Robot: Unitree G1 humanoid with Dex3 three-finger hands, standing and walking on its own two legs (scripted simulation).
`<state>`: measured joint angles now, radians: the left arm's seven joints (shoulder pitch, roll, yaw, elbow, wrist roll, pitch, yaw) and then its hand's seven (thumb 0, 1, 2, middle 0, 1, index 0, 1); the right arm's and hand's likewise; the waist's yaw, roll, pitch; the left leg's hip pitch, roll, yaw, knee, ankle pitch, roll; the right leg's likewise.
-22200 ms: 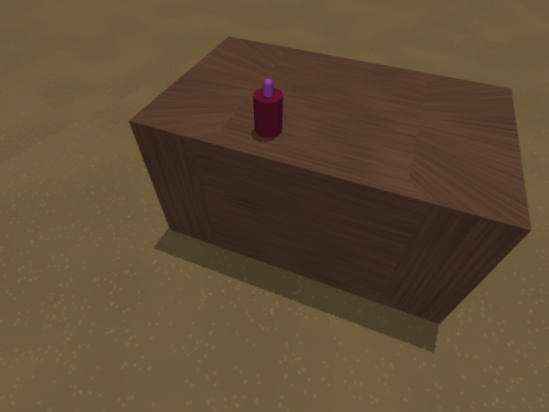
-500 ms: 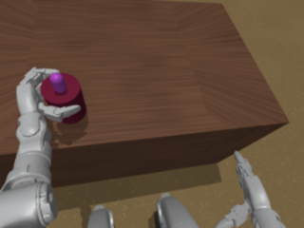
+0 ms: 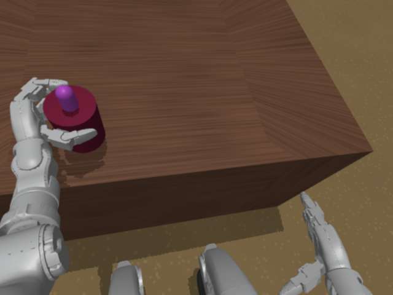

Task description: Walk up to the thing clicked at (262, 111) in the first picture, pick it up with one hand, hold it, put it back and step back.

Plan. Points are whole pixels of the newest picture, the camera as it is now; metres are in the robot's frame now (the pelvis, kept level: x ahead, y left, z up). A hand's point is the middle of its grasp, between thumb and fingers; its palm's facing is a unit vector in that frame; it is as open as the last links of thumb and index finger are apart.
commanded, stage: open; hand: left
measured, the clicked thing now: (75, 115) +0.50 +0.16 +0.02
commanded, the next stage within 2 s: withdraw in 0.32 s
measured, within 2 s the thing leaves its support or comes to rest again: neither
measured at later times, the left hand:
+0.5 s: hand (61, 108) +0.50 +0.18 +0.04, palm faces +0.15 -0.99 -0.01, open 16.4 cm
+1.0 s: hand out of the picture +0.50 +0.27 +0.13, palm faces +0.18 -0.97 -0.13, open 17.6 cm
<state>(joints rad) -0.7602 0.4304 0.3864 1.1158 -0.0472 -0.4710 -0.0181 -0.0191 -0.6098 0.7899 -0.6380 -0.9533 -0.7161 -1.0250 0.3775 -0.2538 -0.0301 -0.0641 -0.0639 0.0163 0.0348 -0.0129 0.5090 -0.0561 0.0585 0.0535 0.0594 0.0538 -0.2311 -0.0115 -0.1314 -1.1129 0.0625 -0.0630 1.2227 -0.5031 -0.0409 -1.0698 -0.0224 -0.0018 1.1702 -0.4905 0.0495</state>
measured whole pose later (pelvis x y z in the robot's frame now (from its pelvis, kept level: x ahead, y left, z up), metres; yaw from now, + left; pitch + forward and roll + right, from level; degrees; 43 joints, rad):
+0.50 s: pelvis +0.00 +0.00 +0.00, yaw +0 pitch +23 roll -2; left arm -0.78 0.44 0.40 1.11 -0.05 -0.47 -0.04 -0.02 -0.61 0.16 -0.32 -0.25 -0.32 -0.26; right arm 0.40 -0.26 -0.03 -0.09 -0.06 0.02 0.03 -0.01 0.52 -0.05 0.06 0.05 0.06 0.05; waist -0.23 -0.01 -0.14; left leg -1.12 0.07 -0.06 1.22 -0.50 -0.04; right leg -1.08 -0.02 0.00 1.17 -0.49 0.05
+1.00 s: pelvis +0.02 +0.01 +0.04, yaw -1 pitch +18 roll -2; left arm -0.76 0.60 0.40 1.06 -0.04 -0.23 -0.16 -0.01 -0.56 0.04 -0.04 -0.04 -0.05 -0.04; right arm 0.43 -0.25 0.01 0.00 0.00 0.07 0.01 -0.01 0.55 -0.05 0.06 0.05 0.06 0.06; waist -0.15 0.00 -0.15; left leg -0.89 0.07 -0.03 1.04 -0.47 -0.03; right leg -0.85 -0.02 0.02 0.98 -0.44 0.06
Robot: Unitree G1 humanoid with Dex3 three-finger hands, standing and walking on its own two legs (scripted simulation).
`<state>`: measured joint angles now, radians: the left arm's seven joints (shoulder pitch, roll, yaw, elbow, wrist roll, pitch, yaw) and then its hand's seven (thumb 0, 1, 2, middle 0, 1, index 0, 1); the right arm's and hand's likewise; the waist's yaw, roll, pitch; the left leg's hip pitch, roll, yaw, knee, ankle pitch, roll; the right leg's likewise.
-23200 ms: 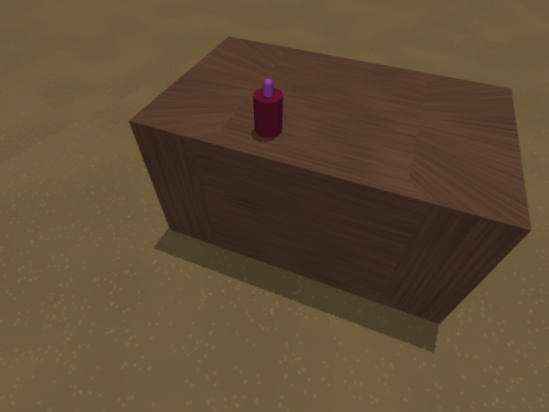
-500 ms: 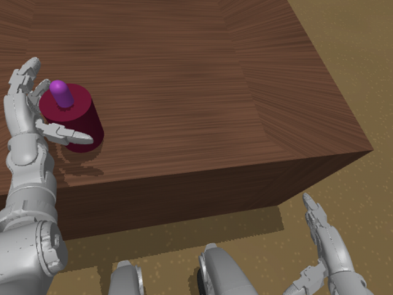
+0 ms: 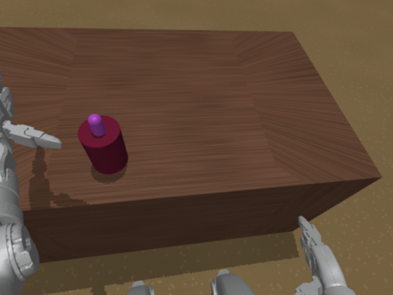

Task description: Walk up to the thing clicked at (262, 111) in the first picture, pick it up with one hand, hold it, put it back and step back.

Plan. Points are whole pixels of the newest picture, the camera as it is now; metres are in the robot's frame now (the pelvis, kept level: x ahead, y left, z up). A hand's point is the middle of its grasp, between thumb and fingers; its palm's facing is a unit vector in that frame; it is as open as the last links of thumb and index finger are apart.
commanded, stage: sink last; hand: left
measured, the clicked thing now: (103, 140) +0.48 +0.17 -0.02
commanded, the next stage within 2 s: home in 1.18 s
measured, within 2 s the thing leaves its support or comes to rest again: neither
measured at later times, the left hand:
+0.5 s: hand (2, 191) +0.33 +0.30 +0.06, palm faces +0.32 -0.88 -0.36, open 17.2 cm
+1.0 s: hand out of the picture +0.16 +0.23 +0.06, palm faces +0.31 -0.89 -0.34, open 17.0 cm
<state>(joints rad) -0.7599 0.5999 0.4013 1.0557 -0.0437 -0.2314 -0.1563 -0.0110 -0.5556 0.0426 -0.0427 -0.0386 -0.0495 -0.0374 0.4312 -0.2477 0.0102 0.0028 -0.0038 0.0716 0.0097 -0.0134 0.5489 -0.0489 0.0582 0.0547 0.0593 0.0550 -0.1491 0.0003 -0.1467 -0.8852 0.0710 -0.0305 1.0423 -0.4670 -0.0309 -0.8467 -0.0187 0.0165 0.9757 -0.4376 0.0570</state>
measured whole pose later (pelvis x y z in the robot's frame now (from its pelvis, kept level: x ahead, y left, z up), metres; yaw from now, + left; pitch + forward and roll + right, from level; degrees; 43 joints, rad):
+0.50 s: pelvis +0.02 +0.00 +0.03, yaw +1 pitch +10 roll -1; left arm -0.09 0.43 0.29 0.43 -0.03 0.01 0.04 -0.01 -0.48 0.05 -0.06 -0.04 -0.05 -0.05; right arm 0.43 -0.26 -0.07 0.12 0.07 0.11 -0.01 -0.01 0.47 -0.07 0.06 0.06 0.06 0.06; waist -0.03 0.01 -0.13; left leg -0.59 0.05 -0.01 0.84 -0.42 -0.03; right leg -0.56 -0.04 0.02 0.80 -0.41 0.06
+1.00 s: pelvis +0.00 -0.02 +0.02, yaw +3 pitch +6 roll +0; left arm 0.59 0.28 0.20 -0.24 -0.08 0.05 0.05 -0.01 -0.42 0.02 -0.05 -0.04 -0.05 -0.03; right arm 0.49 -0.23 -0.13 0.08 0.07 0.07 -0.08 -0.01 0.51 -0.05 0.06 0.06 0.06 0.06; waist 0.03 0.03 -0.13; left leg -0.59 0.04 -0.04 0.90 -0.42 -0.05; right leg -0.58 -0.06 0.00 0.92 -0.45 0.04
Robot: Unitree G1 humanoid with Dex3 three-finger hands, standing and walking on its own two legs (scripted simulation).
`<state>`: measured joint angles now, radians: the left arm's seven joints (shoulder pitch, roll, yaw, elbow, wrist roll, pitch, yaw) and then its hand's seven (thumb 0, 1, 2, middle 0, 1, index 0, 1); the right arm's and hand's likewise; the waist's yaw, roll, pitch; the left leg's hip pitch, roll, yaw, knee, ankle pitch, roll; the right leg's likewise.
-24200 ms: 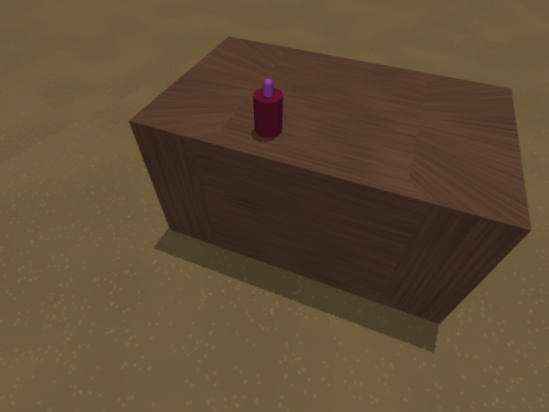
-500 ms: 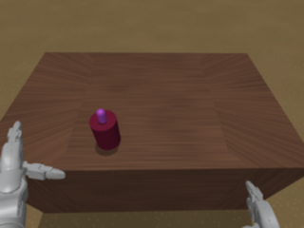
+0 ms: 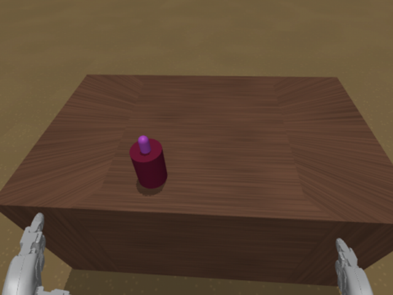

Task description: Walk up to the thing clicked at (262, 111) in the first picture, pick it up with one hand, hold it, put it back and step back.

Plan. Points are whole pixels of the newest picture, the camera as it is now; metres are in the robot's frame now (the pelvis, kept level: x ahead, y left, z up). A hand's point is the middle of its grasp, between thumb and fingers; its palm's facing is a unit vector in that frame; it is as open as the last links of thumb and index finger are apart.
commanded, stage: sink last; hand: left
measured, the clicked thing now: (148, 158) +0.49 +0.16 -0.04
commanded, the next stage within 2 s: home in 0.18 s
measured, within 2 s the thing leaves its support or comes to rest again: neither
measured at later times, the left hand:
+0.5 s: hand (73, 281) +0.17 +0.24 +0.00, palm faces +0.27 -0.90 -0.34, open 17.1 cm
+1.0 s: hand (117, 276) +0.19 +0.18 -0.05, palm faces +0.09 -0.97 -0.23, open 17.4 cm
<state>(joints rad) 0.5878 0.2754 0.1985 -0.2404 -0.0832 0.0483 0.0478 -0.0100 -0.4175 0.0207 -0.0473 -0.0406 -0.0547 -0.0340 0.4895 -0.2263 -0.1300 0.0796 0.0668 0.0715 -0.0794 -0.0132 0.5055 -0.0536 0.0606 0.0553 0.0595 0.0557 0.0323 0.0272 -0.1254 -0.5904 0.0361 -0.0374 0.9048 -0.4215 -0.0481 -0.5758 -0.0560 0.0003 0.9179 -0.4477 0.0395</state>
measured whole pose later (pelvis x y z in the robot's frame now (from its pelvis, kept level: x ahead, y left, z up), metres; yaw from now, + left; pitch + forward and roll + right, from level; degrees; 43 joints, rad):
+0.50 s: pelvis -0.01 +0.00 +0.00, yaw -1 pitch +6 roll +0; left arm 0.52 0.26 0.20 -0.04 -0.06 -0.02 0.08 -0.01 -0.47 0.08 -0.06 -0.07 -0.06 -0.07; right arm 0.47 -0.21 -0.06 0.12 0.04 0.00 -0.10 -0.01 0.17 -0.31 0.11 0.14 0.11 0.14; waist 0.01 0.01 -0.11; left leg -0.63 0.04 -0.03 0.93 -0.42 -0.05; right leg -0.62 -0.05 0.01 0.95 -0.44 0.04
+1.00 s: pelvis +0.01 +0.01 -0.01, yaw -1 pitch +9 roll +0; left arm 0.46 0.20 0.01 0.06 -0.03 0.04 0.09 -0.01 -0.53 0.06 -0.06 -0.05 -0.05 -0.06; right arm 0.46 -0.19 0.00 0.06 0.02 0.07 -0.09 0.01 -0.88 -0.89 0.20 0.30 0.20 0.30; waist 0.00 0.00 -0.12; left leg -0.66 0.05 -0.02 0.98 -0.47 -0.04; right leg -0.65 -0.04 0.02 0.97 -0.48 0.05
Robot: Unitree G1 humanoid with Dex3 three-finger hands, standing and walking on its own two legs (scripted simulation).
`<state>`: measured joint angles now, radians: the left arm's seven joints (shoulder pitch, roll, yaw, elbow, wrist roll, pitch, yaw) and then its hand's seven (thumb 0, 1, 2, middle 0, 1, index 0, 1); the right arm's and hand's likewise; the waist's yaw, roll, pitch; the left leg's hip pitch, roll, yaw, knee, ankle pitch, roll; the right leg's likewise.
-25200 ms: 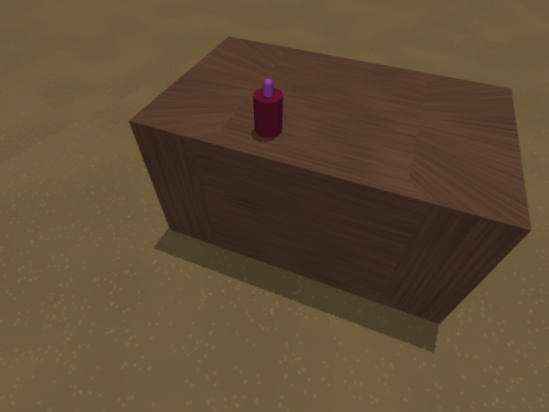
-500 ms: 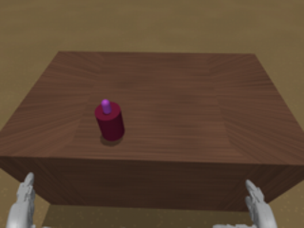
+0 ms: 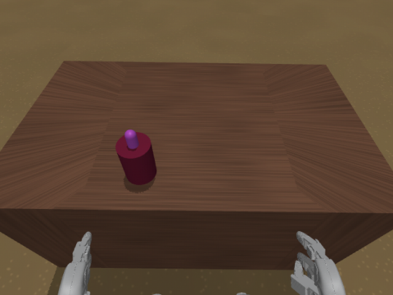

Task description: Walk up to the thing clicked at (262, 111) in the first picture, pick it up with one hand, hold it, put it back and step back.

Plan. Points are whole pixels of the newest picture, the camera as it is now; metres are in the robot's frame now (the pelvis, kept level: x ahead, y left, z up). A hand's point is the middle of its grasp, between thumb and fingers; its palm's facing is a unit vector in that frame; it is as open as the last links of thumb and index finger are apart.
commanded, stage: home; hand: left
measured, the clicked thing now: (136, 153) +0.48 +0.17 -0.03
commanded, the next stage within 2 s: none
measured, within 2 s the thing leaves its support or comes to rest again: neither
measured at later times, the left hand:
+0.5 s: hand (109, 284) +0.17 +0.18 -0.04, palm faces +0.12 -0.97 -0.23, open 17.5 cm
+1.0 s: hand (109, 288) +0.17 +0.18 -0.04, palm faces +0.12 -0.96 -0.24, open 17.3 cm
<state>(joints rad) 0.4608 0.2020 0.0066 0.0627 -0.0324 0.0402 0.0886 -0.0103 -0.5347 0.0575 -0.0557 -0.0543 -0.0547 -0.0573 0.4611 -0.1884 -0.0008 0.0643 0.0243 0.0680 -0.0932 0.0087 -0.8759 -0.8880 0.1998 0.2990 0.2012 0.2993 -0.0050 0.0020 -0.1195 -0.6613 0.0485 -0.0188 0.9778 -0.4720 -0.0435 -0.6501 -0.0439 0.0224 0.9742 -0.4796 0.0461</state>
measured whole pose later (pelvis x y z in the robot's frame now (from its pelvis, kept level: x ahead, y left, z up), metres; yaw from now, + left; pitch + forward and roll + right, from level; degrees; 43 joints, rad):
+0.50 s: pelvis +0.00 +0.00 +0.00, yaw +0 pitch +9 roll +0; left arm 0.47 0.20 0.00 0.05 -0.03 0.04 0.09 -0.01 -0.55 0.05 -0.05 -0.05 -0.05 -0.05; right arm 0.47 -0.19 0.00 0.02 0.03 0.13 -0.09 0.01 -0.90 -0.90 0.20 0.30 0.20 0.30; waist 0.00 0.00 -0.13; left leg -0.68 0.05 -0.02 0.99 -0.47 -0.04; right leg -0.67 -0.05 0.02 0.99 -0.49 0.05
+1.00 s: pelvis -0.01 +0.00 +0.00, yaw +0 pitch +9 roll +0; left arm 0.47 0.20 0.00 0.05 -0.03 0.02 0.10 -0.01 -0.51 0.07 -0.06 -0.06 -0.05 -0.06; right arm 0.48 -0.19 0.00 0.00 0.03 0.14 -0.09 0.01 -0.90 -0.90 0.20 0.30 0.20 0.30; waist 0.00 0.00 -0.13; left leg -0.69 0.05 -0.01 0.99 -0.46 -0.04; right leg -0.68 -0.05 0.03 1.00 -0.48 0.05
